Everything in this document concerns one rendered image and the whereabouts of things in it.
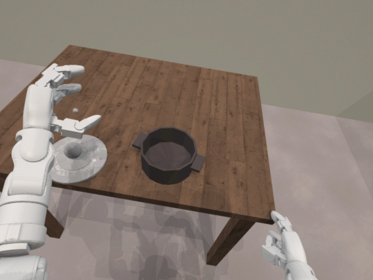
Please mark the robot left hand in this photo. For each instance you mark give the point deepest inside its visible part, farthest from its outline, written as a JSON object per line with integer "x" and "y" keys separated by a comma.
{"x": 48, "y": 91}

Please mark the table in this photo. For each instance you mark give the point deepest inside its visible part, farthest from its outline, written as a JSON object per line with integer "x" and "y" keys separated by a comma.
{"x": 220, "y": 110}

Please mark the lid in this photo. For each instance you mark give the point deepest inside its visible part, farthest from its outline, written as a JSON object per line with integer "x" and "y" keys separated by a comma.
{"x": 72, "y": 171}

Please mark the robot right hand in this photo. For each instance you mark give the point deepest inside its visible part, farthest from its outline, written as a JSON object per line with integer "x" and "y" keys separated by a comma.
{"x": 288, "y": 246}

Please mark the left robot upper arm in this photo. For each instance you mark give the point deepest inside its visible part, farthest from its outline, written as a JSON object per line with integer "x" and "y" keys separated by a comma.
{"x": 24, "y": 268}

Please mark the pot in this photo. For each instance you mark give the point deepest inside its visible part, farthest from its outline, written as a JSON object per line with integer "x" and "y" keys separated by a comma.
{"x": 168, "y": 155}

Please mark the right robot forearm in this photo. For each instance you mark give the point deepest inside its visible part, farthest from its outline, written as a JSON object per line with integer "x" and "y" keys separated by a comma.
{"x": 297, "y": 270}

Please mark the left robot forearm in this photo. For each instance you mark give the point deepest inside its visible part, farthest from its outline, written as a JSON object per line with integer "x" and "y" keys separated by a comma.
{"x": 26, "y": 193}

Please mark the knob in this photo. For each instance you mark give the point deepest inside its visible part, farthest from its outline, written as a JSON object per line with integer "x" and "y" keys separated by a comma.
{"x": 72, "y": 150}

